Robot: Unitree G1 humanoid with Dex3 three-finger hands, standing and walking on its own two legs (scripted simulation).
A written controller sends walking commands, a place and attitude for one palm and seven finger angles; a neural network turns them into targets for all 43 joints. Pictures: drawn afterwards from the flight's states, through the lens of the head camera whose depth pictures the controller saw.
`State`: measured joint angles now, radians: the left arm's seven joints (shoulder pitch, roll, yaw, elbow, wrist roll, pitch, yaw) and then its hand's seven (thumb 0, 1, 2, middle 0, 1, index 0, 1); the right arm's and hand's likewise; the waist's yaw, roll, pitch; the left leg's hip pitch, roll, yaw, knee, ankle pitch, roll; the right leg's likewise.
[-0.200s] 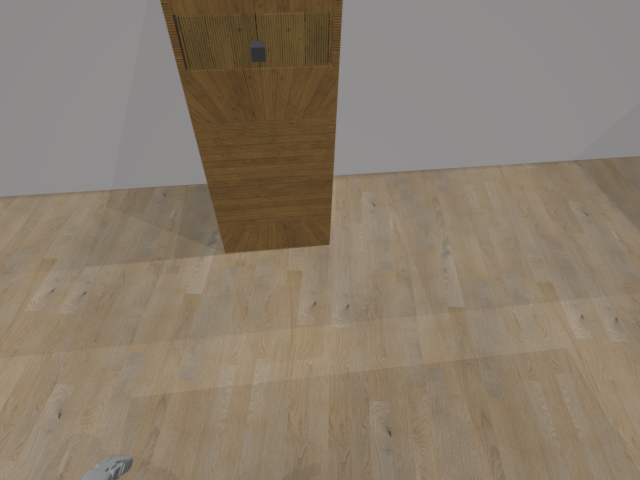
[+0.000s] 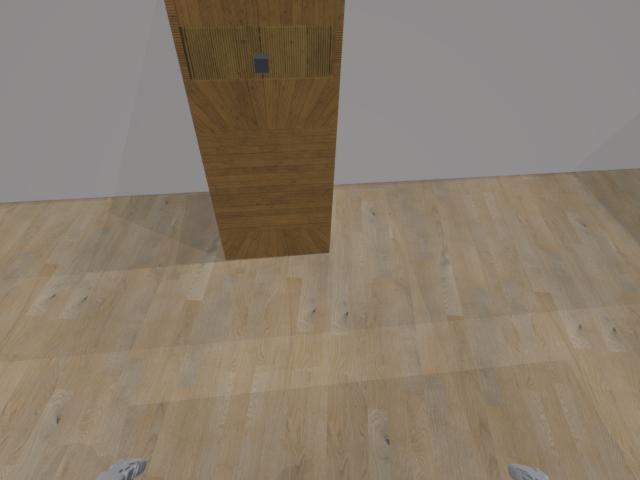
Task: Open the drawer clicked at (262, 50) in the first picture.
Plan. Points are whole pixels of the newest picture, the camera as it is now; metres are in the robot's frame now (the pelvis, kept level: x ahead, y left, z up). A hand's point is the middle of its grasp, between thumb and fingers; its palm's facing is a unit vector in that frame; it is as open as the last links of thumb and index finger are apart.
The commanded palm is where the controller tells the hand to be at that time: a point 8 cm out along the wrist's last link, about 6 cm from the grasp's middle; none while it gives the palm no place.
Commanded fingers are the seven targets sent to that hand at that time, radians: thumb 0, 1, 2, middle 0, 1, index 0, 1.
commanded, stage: stand and wait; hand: left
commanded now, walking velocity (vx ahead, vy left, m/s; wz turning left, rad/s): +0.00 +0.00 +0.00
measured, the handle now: (261, 60) +1.07 +0.22 +0.06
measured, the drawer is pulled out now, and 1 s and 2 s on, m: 0.00 0.00 0.00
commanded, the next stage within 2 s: look at it before walking up in 0.66 s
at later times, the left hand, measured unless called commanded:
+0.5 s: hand out of the picture +0.05 +0.24 -0.15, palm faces -0.03 -0.94 -0.33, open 7.4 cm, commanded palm none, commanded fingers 0.00 0.90 0.90 -0.20 -0.30 -0.20 -0.30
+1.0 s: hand out of the picture +0.06 +0.23 -0.15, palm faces -0.04 -0.94 -0.33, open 7.4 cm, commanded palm none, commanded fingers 0.00 0.90 0.90 -0.20 -0.30 -0.20 -0.30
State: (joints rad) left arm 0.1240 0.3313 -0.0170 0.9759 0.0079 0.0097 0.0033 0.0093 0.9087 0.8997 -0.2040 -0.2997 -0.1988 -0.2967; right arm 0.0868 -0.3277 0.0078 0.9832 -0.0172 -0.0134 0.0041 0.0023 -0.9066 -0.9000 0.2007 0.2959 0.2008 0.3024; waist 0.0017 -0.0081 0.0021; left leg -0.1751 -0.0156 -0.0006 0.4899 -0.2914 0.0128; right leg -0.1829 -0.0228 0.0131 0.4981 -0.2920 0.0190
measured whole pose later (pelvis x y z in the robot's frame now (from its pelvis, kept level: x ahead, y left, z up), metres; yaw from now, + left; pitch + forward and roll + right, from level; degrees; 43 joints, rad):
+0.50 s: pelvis -0.02 -0.01 +0.01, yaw +0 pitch -2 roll +0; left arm 0.15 0.34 -0.01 1.07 0.01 0.01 0.00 0.01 0.91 0.90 -0.20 -0.30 -0.20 -0.30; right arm 0.14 -0.34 0.00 1.10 -0.01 -0.01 0.00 0.00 -0.91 -0.90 0.20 0.30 0.20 0.30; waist 0.00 0.00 0.03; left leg -0.15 0.00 0.00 0.41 -0.22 0.00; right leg -0.16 -0.01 0.01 0.42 -0.22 0.01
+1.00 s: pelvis -0.02 -0.01 +0.01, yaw +0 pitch -2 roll +0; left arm 0.14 0.33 -0.01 1.08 0.01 0.00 0.00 0.01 0.91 0.90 -0.20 -0.30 -0.20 -0.30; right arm 0.13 -0.34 0.00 1.12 -0.01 -0.01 0.01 0.00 -0.91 -0.90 0.20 0.30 0.20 0.30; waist -0.01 -0.01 0.02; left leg -0.15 0.01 0.00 0.38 -0.20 -0.01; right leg -0.16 0.00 0.01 0.39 -0.20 0.00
